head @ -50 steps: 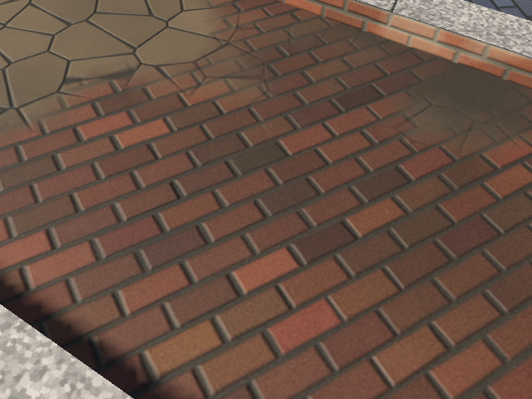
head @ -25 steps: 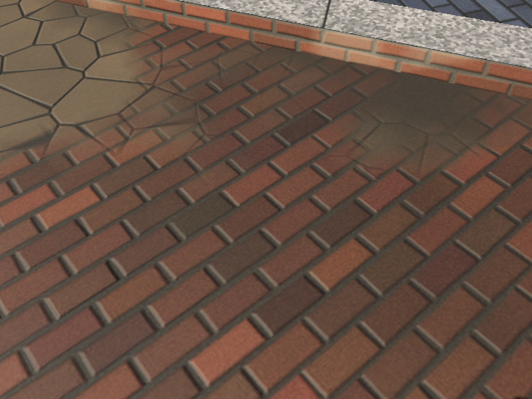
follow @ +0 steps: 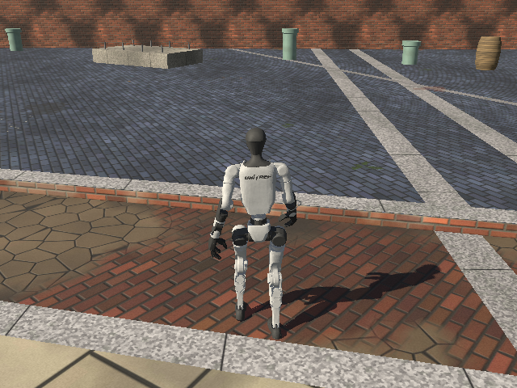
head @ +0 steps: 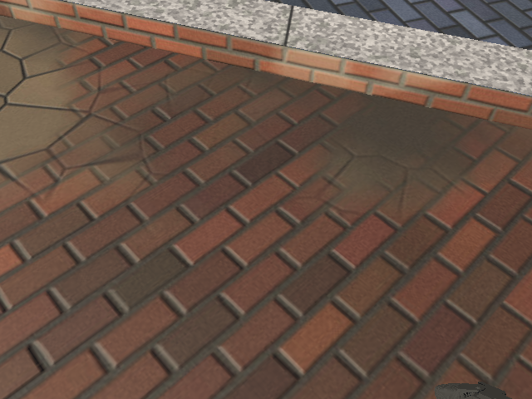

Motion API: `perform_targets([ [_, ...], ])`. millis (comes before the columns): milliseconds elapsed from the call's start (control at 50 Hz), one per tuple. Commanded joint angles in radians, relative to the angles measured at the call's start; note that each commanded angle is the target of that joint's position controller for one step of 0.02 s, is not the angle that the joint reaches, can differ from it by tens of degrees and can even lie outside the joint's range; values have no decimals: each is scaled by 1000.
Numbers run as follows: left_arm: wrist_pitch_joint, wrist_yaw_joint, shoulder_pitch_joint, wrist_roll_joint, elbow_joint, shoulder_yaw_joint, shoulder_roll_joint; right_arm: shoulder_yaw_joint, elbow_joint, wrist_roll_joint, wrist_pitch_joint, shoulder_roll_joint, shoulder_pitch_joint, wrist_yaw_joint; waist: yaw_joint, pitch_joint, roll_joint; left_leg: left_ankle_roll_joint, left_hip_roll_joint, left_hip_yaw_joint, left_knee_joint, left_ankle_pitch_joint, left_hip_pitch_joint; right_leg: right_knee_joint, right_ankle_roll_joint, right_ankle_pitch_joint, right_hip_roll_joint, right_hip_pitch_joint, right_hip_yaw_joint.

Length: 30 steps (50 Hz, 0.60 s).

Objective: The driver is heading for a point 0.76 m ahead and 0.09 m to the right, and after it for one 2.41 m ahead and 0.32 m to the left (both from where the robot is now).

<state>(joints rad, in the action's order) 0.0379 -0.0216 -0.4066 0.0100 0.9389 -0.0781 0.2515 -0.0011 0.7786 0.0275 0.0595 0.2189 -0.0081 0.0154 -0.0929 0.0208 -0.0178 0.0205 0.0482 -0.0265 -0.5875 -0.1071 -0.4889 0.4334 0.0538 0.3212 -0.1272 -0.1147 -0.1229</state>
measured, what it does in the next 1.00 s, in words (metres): walks ahead, turning right: left foot, then right foot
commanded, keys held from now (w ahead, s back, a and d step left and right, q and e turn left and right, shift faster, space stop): w+e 0.58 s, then w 0.06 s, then w+q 0.36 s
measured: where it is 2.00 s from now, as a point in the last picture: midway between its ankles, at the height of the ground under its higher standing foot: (380, 322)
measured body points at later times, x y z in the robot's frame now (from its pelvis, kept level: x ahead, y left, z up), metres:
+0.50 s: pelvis +0.23 -0.02 +0.00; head +0.26 -0.04 +0.44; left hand +0.50 +0.13 -0.10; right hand +0.11 -0.26 -0.14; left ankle +0.12 +0.12 -0.73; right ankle +0.32 -0.14 -0.72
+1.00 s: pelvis +0.47 -0.14 +0.00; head +0.49 -0.16 +0.45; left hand +0.54 +0.11 -0.14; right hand +0.50 -0.41 -0.13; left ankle +0.67 -0.09 -0.69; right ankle +0.32 -0.13 -0.73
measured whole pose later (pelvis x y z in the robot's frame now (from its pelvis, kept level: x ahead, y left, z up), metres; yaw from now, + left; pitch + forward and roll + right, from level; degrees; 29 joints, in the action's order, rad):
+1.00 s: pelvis +0.47 -0.14 +0.00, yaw -19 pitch +0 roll -1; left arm 0.09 0.02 -0.39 0.02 0.97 -0.02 0.22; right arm -0.04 0.87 0.02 0.01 0.24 -0.16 0.04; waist -0.03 0.04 -0.04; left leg -0.06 0.03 0.05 -0.71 0.00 -0.64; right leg 0.13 0.11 0.30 -0.12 0.16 0.10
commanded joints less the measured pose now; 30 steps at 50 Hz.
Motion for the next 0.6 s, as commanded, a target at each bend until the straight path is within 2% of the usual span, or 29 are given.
perform_targets([
  [20, 13, 10, 20, 10, -73, -29, 133, -57, 5, 15, 37, 159, -220, -12, 155, -43, 2, -34, 23, -53, 126, -148, 407, 119, 96, -151, 169, -235, -214],
  [40, 23, 12, 18, 5, -106, -10, 53, -73, 16, 31, 48, 237, -373, -24, 204, -163, -152, -83, 274, -292, 198, -300, 579, 428, 63, 3, 78, -315, -65],
  [60, 19, 11, -46, -12, -142, -12, 42, -97, 33, 21, 27, 318, -375, -30, 148, -190, -367, -184, 427, -706, 368, -476, 664, 621, 47, 301, -27, -576, 52],
  [80, -2, 13, -21, 22, -110, -22, 120, -83, 9, 9, 12, 226, -306, -30, 130, -80, -157, -185, 394, -645, 356, -575, 563, 725, 50, 230, 84, -628, 28],
  [100, -8, 0, 33, 27, -111, -25, 117, -65, -4, 2, 10, 153, -249, -25, 125, -8, -74, -164, 332, -503, 361, -504, 477, 727, 47, 133, 110, -614, 28],
  [120, -13, -10, 53, 23, -114, -21, 90, -59, -4, 5, 9, 126, -213, -22, 104, 26, -68, -147, 286, -365, 381, -339, 418, 705, 32, 65, 141, -582, 40],
  [140, -21, -19, 69, 27, -116, -20, 84, -57, 1, 4, 12, 115, -211, -25, 96, 26, -96, -135, 251, -266, 392, -214, 395, 692, 19, 19, 161, -554, 51],
  [160, -30, -26, 65, 30, -112, -17, 75, -59, 10, 3, 20, 113, -217, -26, 89, 19, -116, -128, 225, -188, 394, -98, 383, 698, 6, -18, 165, -532, 64],
  [200, -41, -34, 107, 28, -126, -15, 70, -64, 34, -8, 36, 116, -260, -21, 86, -1, -99, -133, 217, -99, 392, 90, 405, 704, -8, -77, 167, -543, 70],
  [240, -48, -40, 162, 29, -143, -11, 67, -69, 52, -12, 44, 122, -295, -20, 89, -7, -81, -143, 221, -30, 396, 181, 439, 678, -19, -128, 175, -584, 77],
  [340, -44, -49, 336, 26, -198, 12, 38, -73, 83, -10, 42, 126, -339, -26, 118, 35, -86, -143, 202, 112, 416, 191, 447, 434, -29, -261, 184, -571, 136],
  [380, -41, -56, 404, 27, -222, 21, 32, -78, 96, -10, 40, 146, -360, -28, 132, 55, -88, -141, 214, 150, 414, 199, 452, 330, -13, -274, 182, -528, 172],
  [440, -39, -59, 456, 31, -245, 23, 45, -85, 119, -8, 28, 171, -401, -33, 142, 69, -88, -132, 239, 191, 373, 291, 512, 239, 27, -194, 164, -481, 223],
  [480, -37, -55, 434, 35, -243, 18, 56, -90, 131, -5, 14, 194, -411, -36, 123, 45, -89, -121, 246, 232, 264, 550, 556, 199, 67, -93, 118, -402, 263],
  [500, -35, -50, 376, 38, -227, 12, 66, -92, 137, -4, 6, 207, -417, -36, 97, 8, -95, -118, 243, 250, 155, 700, 573, 178, 91, -48, 79, -327, 281],
  [520, -26, -43, 256, 39, -191, 0, 83, -93, 138, -5, -3, 217, -418, -36, 46, -62, -80, -111, 234, 271, -26, 753, 551, 132, 119, -51, 36, -186, 284],
  [540, -17, -27, 83, 47, -134, -22, 123, -89, 127, -6, -7, 212, -414, -34, -29, -163, -25, -81, 214, 292, -280, 603, 410, 70, 156, -71, 44, 63, 222],
  [560, -15, -11, 22, 50, -135, -53, 242, -65, 66, -19, -4, 110, -446, -17, -15, -280, 185, -28, 119, 288, -628, -50, 29, 12, 259, 120, 346, 379, -225],
  [580, -28, -3, 18, 15, -163, -63, 301, -76, 10, -9, 9, 148, -368, -4, -17, -341, 221, 1, -41, 107, -812, -458, -195, -160, 340, 53, 496, 454, -667],
  [600, -36, 6, 28, 11, -137, -54, 267, -83, -7, -8, 13, 182, -250, 0, -29, -191, 84, -17, 21, 22, -808, -353, -298, -163, 303, -59, 455, 388, -475],
])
